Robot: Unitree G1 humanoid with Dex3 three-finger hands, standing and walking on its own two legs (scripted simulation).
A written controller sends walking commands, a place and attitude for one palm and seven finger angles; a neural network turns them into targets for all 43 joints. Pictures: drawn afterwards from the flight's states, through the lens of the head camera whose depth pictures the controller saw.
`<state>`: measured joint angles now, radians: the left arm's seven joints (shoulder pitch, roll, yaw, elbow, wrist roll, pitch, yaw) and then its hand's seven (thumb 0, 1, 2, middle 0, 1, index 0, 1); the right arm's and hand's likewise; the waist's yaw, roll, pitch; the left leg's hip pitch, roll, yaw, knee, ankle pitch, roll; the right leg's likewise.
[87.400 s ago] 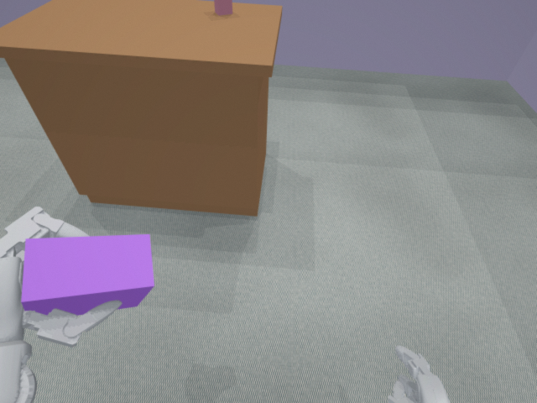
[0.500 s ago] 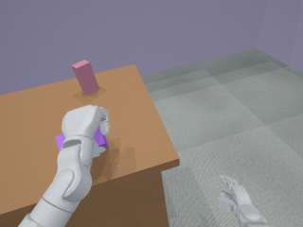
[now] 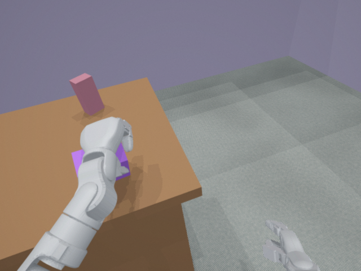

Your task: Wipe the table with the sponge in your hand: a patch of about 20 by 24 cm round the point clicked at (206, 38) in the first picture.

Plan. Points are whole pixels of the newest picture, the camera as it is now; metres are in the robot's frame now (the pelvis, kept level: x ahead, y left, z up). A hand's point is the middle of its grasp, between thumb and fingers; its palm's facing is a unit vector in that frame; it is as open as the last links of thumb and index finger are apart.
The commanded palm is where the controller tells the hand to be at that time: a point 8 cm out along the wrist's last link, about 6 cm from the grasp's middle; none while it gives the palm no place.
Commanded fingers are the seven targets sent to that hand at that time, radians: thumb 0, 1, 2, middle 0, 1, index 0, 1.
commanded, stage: wipe forward along the third lane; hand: left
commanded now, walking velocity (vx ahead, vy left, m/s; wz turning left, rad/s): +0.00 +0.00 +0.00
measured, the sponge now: (105, 168) +0.32 +0.23 +0.08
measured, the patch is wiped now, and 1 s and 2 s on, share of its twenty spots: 0.85 0.85 1.00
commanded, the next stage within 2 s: wipe back along the third lane in 1.46 s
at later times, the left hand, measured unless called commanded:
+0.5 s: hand (120, 136) +0.38 +0.20 +0.13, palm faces +0.00 -0.05 -1.00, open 7.6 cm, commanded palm +0.36 +0.22 +0.17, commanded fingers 0.00 0.10 1.30 -1.20 -1.60 -1.20 -1.60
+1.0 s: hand (115, 124) +0.42 +0.23 +0.13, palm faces -0.08 -0.03 -1.00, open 7.6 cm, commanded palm +0.41 +0.25 +0.17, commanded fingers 0.00 0.10 1.30 -1.20 -1.60 -1.20 -1.60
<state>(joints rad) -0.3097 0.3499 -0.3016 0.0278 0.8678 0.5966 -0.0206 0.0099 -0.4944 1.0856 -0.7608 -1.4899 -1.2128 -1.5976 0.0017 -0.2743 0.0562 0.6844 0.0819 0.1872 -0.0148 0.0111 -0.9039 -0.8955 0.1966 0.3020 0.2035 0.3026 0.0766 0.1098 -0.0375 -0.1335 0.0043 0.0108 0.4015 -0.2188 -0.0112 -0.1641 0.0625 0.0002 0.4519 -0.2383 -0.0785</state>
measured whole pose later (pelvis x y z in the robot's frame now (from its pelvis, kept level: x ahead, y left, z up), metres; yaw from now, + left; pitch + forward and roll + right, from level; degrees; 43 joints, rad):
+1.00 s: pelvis +0.00 -0.02 +0.00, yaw +0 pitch +4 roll +2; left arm -0.76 0.47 -0.14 0.82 0.94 0.33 -0.05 0.03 -0.55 1.13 -0.84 -1.40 -1.21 -1.60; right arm 0.17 -0.31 0.03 0.75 0.09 0.14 -0.06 0.01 -0.90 -0.90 0.20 0.30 0.20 0.30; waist -0.01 0.08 -0.08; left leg -0.29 0.03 0.00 0.45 -0.24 0.03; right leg -0.31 0.09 -0.01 0.48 -0.24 -0.11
